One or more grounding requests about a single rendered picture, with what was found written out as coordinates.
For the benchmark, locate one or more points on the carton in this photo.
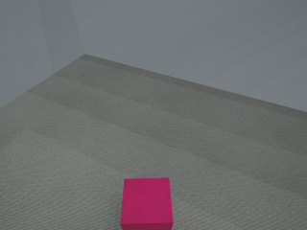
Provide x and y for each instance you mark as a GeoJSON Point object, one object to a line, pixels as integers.
{"type": "Point", "coordinates": [147, 204]}

